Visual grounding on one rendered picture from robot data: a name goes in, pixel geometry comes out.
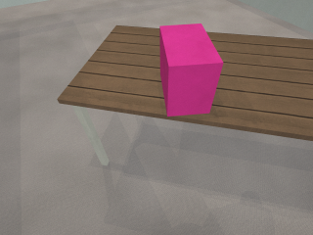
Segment carton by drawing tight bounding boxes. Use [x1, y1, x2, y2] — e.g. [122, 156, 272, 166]
[159, 23, 224, 117]

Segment table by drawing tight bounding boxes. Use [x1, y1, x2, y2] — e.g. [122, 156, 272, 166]
[57, 25, 313, 166]

